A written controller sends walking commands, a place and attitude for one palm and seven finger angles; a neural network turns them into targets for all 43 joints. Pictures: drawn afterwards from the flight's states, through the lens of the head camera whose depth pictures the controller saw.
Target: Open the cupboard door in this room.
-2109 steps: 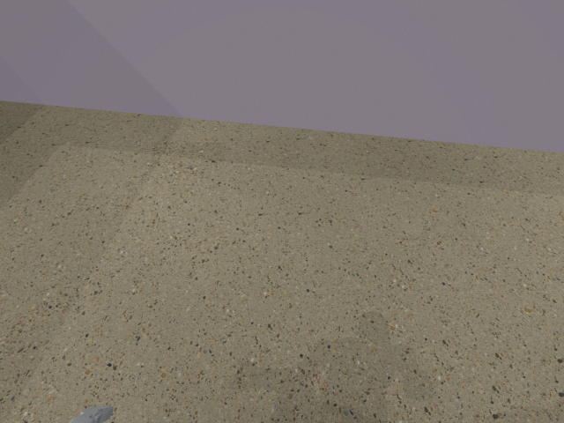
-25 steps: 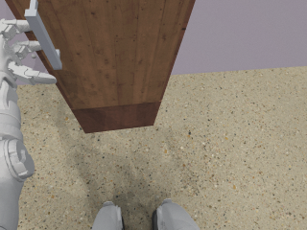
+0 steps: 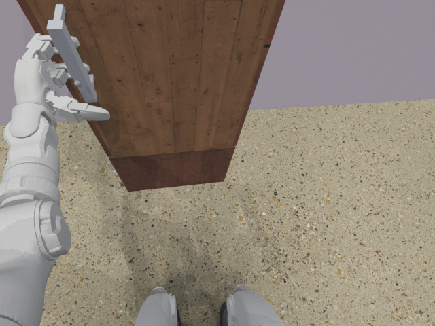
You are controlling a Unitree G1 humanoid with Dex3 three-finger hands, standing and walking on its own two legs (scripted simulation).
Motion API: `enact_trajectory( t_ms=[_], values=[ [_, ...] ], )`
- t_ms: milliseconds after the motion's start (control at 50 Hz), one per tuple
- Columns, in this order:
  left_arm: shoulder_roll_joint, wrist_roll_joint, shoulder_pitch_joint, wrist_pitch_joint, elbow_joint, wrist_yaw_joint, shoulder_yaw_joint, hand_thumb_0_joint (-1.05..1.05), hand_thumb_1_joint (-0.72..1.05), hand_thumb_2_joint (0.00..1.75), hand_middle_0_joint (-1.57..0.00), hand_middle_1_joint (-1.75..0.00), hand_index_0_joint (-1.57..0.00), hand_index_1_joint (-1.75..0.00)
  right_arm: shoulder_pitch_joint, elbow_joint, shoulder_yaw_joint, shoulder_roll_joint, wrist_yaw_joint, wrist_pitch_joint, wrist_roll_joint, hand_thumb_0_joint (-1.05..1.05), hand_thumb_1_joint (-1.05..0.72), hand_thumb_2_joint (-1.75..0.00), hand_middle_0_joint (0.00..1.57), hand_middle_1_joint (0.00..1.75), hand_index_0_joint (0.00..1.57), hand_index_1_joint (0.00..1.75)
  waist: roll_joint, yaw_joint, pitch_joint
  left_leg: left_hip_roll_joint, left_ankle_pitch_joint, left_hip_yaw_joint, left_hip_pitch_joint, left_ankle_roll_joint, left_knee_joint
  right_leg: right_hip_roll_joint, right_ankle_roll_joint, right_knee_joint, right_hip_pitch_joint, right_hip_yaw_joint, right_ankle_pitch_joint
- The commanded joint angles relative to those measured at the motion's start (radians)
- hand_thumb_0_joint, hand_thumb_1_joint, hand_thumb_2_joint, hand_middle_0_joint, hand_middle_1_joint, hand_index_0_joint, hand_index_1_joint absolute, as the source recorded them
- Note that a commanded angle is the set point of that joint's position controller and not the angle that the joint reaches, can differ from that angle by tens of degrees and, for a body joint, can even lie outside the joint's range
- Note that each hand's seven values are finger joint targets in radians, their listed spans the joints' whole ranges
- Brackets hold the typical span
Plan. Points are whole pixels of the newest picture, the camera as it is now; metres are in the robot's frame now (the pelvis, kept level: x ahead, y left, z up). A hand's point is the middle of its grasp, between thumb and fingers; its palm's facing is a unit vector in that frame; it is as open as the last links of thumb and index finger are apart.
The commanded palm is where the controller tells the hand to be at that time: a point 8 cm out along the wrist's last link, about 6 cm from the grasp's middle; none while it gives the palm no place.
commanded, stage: slide the fingers in behind the handle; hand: left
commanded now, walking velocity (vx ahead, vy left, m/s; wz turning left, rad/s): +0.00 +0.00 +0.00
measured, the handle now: (76, 58) +0.57 +0.21 +0.09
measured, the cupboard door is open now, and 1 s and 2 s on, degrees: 0 0 7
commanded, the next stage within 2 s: close the thumb around the handle in 0.76 s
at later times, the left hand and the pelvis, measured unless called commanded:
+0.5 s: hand (92, 83) +0.52 +0.18 +0.09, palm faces +0.08 -1.00 -0.01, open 14.0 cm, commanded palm +0.49 +0.22 +0.08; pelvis +0.00 -0.01 +0.00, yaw +0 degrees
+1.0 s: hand (89, 82) +0.52 +0.19 +0.08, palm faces +0.06 -1.00 +0.01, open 13.4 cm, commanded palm +0.50 +0.23 +0.08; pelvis +0.00 -0.01 +0.00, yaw +0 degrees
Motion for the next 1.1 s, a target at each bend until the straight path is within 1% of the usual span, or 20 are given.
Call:
enact_trajectory(
  t_ms=[0, 80, 100, 160, 200, 240, 280, 300, 420, 500, 560, 620, 640, 760, 780, 840, 960, 1040, 1060, 1080],
  values=[
    [0.192, 0.001, -0.480, -0.086, -0.238, 0.012, -0.003, 0.00, -0.50, 0.30, -0.30, -1.20, -0.30, -1.20, 0.189, -0.026, -0.074, -0.191, -0.003, -0.008, -0.003, 0.00, -0.90, -0.90, 0.20, 0.30, 0.20, 0.30, 0.148, -0.028, -0.505, -0.010, 0.493, -0.098, 0.549, -0.012, -0.088, 0.032, -0.015, -0.091, 0.074, 0.014, 0.336],
    [0.201, -0.001, -0.445, -0.069, -0.193, 0.026, 0.011, 0.00, -0.50, 0.30, -0.30, -1.20, -0.30, -1.20, 0.176, -0.037, -0.068, -0.188, -0.003, -0.007, 0.004, 0.00, -0.90, -0.90, 0.20, 0.30, 0.20, 0.30, 0.117, -0.018, -0.459, -0.021, 0.422, -0.073, 0.473, -0.005, -0.099, 0.030, -0.010, -0.103, 0.113, 0.023, 0.330],
    [0.241, 0.004, -0.457, -0.076, -0.204, 0.035, 0.042, 0.00, -0.50, 0.30, -0.30, -1.20, -0.30, -1.20, 0.181, -0.038, -0.065, -0.191, -0.005, -0.008, 0.001, 0.00, -0.90, -0.90, 0.20, 0.30, 0.20, 0.30, 0.114, -0.012, -0.462, -0.022, 0.427, -0.074, 0.461, -0.003, -0.099, 0.029, -0.013, -0.097, 0.130, 0.024, 0.340],
    [0.257, 0.020, -0.432, -0.086, -0.209, 0.049, 0.051, 0.00, -0.50, 0.30, -0.30, -1.20, -0.30, -1.20, 0.172, -0.052, -0.063, -0.182, -0.003, -0.009, 0.001, 0.00, -0.90, -0.90, 0.20, 0.30, 0.20, 0.30, 0.116, -0.003, -0.476, -0.026, 0.424, -0.059, 0.436, -0.001, -0.095, 0.027, -0.009, -0.093, 0.166, 0.034, 0.366],
    [0.210, 0.020, -0.450, -0.104, -0.249, 0.048, 0.018, 0.00, -0.50, 0.30, -0.30, -1.20, -0.30, -1.20, 0.172, -0.055, -0.069, -0.178, 0.001, -0.012, 0.000, 0.00, -0.90, -0.90, 0.20, 0.30, 0.20, 0.30, 0.135, -0.011, -0.496, -0.026, 0.454, -0.063, 0.474, -0.001, -0.092, 0.029, -0.011, -0.089, 0.157, 0.033, 0.384],
    [0.213, 0.005, -0.412, -0.110, -0.250, 0.042, 0.035, 0.00, -0.50, 0.30, -0.30, -1.20, -0.30, -1.20, 0.169, -0.054, -0.072, -0.180, 0.003, -0.012, 0.002, 0.00, -0.90, -0.90, 0.20, 0.30, 0.20, 0.30, 0.127, 0.005, -0.517, -0.026, 0.459, -0.057, 0.478, -0.005, -0.092, 0.029, -0.011, -0.093, 0.180, 0.035, 0.397],
    [0.167, -0.005, -0.404, -0.096, -0.216, 0.034, -0.001, 0.00, -0.50, 0.30, -0.30, -1.20, -0.30, -1.20, 0.166, -0.053, -0.071, -0.177, 0.002, -0.010, 0.008, 0.00, -0.90, -0.90, 0.20, 0.30, 0.20, 0.30, 0.080, -0.012, -0.470, -0.029, 0.411, -0.051, 0.432, 0.000, -0.103, 0.030, -0.005, -0.103, 0.190, 0.037, 0.382],
    [0.147, -0.006, -0.406, -0.093, -0.204, 0.032, -0.012, 0.00, -0.50, 0.30, -0.30, -1.20, -0.30, -1.20, 0.168, -0.050, -0.072, -0.175, 0.001, -0.011, 0.008, 0.00, -0.90, -0.90, 0.20, 0.30, 0.20, 0.30, 0.090, -0.017, -0.455, -0.030, 0.412, -0.049, 0.436, 0.003, -0.100, 0.029, -0.007, -0.107, 0.178, 0.039, 0.386],
    [0.197, 0.001, -0.444, -0.089, -0.191, 0.036, 0.009, 0.00, -0.50, 0.30, -0.30, -1.20, -0.30, -1.20, 0.172, -0.039, -0.069, -0.181, -0.006, -0.016, 0.008, 0.00, -0.90, -0.90, 0.20, 0.30, 0.20, 0.30, 0.089, -0.019, -0.447, -0.033, 0.356, -0.048, 0.394, 0.006, -0.102, 0.022, -0.005, -0.110, 0.181, 0.050, 0.351],
    [0.171, -0.001, -0.457, -0.093, -0.187, 0.030, -0.012, 0.00, -0.50, 0.30, -0.30, -1.20, -0.30, -1.20, 0.169, -0.041, -0.069, -0.180, -0.007, -0.023, 0.007, 0.00, -0.90, -0.90, 0.20, 0.30, 0.20, 0.30, 0.092, -0.027, -0.442, -0.033, 0.351, -0.051, 0.401, 0.007, -0.096, 0.022, -0.007, -0.108, 0.158, 0.048, 0.336],
    [0.210, -0.002, -0.466, -0.092, -0.181, 0.032, 0.014, 0.00, -0.50, 0.30, -0.30, -1.20, -0.30, -1.20, 0.171, -0.033, -0.068, -0.186, -0.009, -0.025, 0.007, 0.00, -0.90, -0.90, 0.20, 0.30, 0.20, 0.30, 0.100, -0.026, -0.461, -0.030, 0.352, -0.053, 0.409, 0.005, -0.093, 0.022, -0.005, -0.108, 0.153, 0.048, 0.328],
    [0.196, -0.003, -0.474, -0.090, -0.190, 0.027, 0.000, 0.00, -0.50, 0.30, -0.30, -1.20, -0.30, -1.20, 0.170, -0.035, -0.068, -0.184, -0.009, -0.027, 0.007, 0.00, -0.90, -0.90, 0.20, 0.30, 0.20, 0.30, 0.108, -0.029, -0.480, -0.032, 0.366, -0.048, 0.405, 0.008, -0.085, 0.021, -0.004, -0.104, 0.165, 0.052, 0.353],
    [0.249, -0.001, -0.469, -0.090, -0.191, 0.028, 0.042, 0.00, -0.50, 0.30, -0.30, -1.20, -0.30, -1.20, 0.176, -0.035, -0.067, -0.189, -0.011, -0.026, 0.006, 0.00, -0.90, -0.90, 0.20, 0.30, 0.20, 0.30, 0.104, -0.016, -0.495, -0.031, 0.376, -0.051, 0.399, 0.006, -0.084, 0.021, -0.005, -0.097, 0.179, 0.051, 0.359],
    [0.229, 0.000, -0.456, -0.085, -0.187, 0.023, 0.022, 0.00, -0.50, 0.30, -0.30, -1.20, -0.30, -1.20, 0.169, -0.041, -0.065, -0.186, -0.011, -0.024, 0.009, 0.00, -0.90, -0.90, 0.20, 0.30, 0.20, 0.30, 0.111, -0.021, -0.469, -0.030, 0.362, -0.049, 0.395, 0.006, -0.088, 0.024, -0.005, -0.103, 0.168, 0.049, 0.344],
    [0.263, -0.001, -0.451, -0.082, -0.182, 0.024, 0.050, 0.00, -0.50, 0.30, -0.30, -1.20, -0.30, -1.20, 0.173, -0.042, -0.065, -0.190, -0.013, -0.022, 0.007, 0.00, -0.90, -0.90, 0.20, 0.30, 0.20, 0.30, 0.098, -0.015, -0.473, -0.030, 0.355, -0.049, 0.380, 0.006, -0.089, 0.024, -0.004, -0.102, 0.183, 0.051, 0.342],
    [0.263, -0.001, -0.438, -0.075, -0.157, 0.018, 0.051, 0.00, -0.50, 0.30, -0.30, -1.20, -0.30, -1.20, 0.175, -0.041, -0.064, -0.190, -0.015, -0.022, 0.009, 0.00, -0.90, -0.90, 0.20, 0.30, 0.20, 0.30, 0.097, -0.018, -0.459, -0.028, 0.364, -0.049, 0.380, 0.006, -0.089, 0.025, -0.004, -0.103, 0.169, 0.047, 0.344],
    [0.248, -0.010, -0.439, -0.086, -0.216, 0.015, 0.047, 0.00, -0.16, 0.44, -0.32, -1.24, -0.32, -1.24, 0.178, -0.046, -0.067, -0.187, -0.011, -0.021, 0.005, 0.00, -0.90, -0.90, 0.20, 0.30, 0.20, 0.30, 0.130, -0.007, -0.506, -0.025, 0.426, -0.057, 0.442, -0.001, -0.089, 0.026, -0.007, -0.093, 0.166, 0.039, 0.373],
    [0.192, -0.009, -0.425, -0.091, -0.223, 0.018, 0.010, 0.00, 0.06, 0.54, -0.34, -1.26, -0.34, -1.26, 0.175, -0.044, -0.072, -0.186, -0.006, -0.018, 0.006, 0.00, -0.90, -0.90, 0.20, 0.30, 0.20, 0.30, 0.131, -0.014, -0.493, -0.021, 0.438, -0.064, 0.476, -0.004, -0.091, 0.029, -0.009, -0.096, 0.127, 0.031, 0.360],
    [0.172, -0.010, -0.437, -0.085, -0.202, 0.018, -0.007, 0.00, 0.12, 0.56, -0.34, -1.27, -0.34, -1.27, 0.172, -0.038, -0.070, -0.186, -0.006, -0.019, 0.006, 0.00, -0.90, -0.90, 0.20, 0.30, 0.20, 0.30, 0.115, -0.029, -0.460, -0.020, 0.408, -0.064, 0.458, -0.003, -0.092, 0.029, -0.006, -0.101, 0.110, 0.030, 0.337],
    [0.201, -0.010, -0.443, -0.083, -0.187, 0.021, 0.015, 0.00, 0.17, 0.59, -0.35, -1.27, -0.35, -1.27, 0.178, -0.035, -0.070, -0.191, -0.008, -0.018, 0.006, 0.00, -0.90, -0.90, 0.20, 0.30, 0.20, 0.30, 0.091, -0.025, -0.440, -0.020, 0.383, -0.069, 0.439, -0.003, -0.099, 0.029, -0.008, -0.103, 0.116, 0.028, 0.315]
  ],
)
